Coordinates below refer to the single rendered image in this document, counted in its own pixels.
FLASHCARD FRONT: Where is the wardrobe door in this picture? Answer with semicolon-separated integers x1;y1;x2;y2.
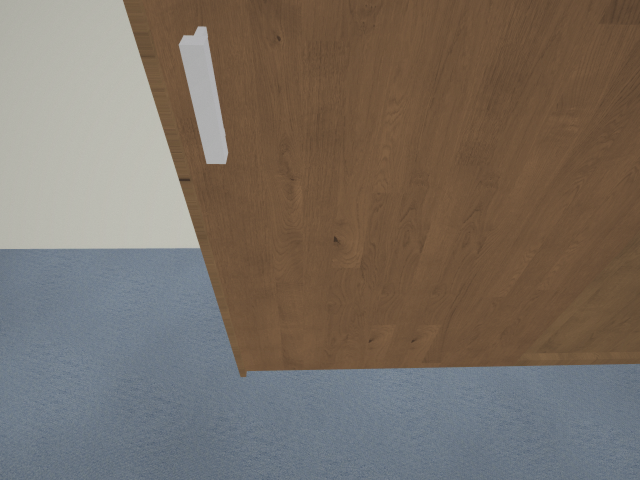
524;231;640;354
142;0;640;371

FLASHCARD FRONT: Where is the handle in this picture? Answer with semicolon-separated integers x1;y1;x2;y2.
179;26;228;164

